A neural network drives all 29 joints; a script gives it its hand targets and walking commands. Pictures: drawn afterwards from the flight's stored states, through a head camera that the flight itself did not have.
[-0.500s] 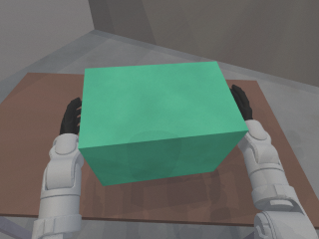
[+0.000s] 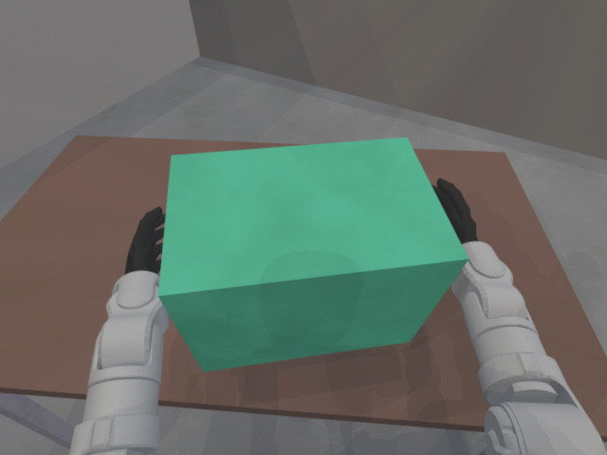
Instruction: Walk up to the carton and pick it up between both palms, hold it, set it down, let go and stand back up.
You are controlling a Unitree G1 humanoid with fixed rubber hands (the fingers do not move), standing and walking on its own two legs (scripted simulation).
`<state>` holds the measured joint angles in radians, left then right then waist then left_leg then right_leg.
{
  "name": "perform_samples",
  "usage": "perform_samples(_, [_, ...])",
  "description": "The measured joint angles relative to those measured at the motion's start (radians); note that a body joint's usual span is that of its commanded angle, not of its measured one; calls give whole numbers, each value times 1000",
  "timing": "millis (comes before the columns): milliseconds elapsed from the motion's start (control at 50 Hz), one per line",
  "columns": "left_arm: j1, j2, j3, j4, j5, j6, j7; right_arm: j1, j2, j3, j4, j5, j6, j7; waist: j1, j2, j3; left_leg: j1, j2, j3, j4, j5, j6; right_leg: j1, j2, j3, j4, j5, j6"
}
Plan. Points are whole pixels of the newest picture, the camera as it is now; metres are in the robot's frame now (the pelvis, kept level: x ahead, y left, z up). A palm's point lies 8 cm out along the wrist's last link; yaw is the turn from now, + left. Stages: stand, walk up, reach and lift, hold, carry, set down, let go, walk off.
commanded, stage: set down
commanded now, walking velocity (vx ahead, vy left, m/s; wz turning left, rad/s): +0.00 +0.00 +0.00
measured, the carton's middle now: (302, 257) +0.39 +0.04 +0.06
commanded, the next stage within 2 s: none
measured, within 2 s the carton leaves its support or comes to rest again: rests again in 1.46 s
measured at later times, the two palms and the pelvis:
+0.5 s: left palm (158, 272) +0.34 +0.23 +0.07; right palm (444, 221) +0.45 -0.16 +0.09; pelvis +0.02 +0.00 +0.00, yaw +0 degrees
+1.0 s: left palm (173, 276) +0.35 +0.22 +0.05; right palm (441, 221) +0.48 -0.17 +0.06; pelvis +0.04 -0.03 +0.00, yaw +0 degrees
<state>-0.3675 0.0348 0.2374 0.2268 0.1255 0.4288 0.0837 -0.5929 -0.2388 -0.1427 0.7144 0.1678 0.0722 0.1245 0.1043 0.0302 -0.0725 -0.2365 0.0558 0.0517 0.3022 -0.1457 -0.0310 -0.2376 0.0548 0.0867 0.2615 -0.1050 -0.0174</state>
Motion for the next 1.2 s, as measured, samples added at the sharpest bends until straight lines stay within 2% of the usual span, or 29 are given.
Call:
perform_samples(140, [0,-10,0,54,-8,-74,24,-43,-15,-1,69,-15,-51,25,7,0,0,0,0,0,0,0,0,0,0,0,0,0,-1])
perform_samples(340, [0,-33,-1,132,-8,-123,49,-82,-32,-7,178,-32,-95,52,22,-14,0,0,1,0,-7,-9,-4,-3,2,-1,0,-12,-4])
perform_samples(760, [4,-36,-6,144,-12,-174,60,-85,-36,-6,208,-32,-158,55,62,4,20,-2,9,0,-8,-18,-20,-4,9,-1,0,-46,-20])
perform_samples(1200, [7,-42,44,272,-23,-334,42,-92,-36,53,237,-32,-225,27,69,-7,25,-27,9,0,-9,11,-17,-25,10,-5,0,-54,-37])
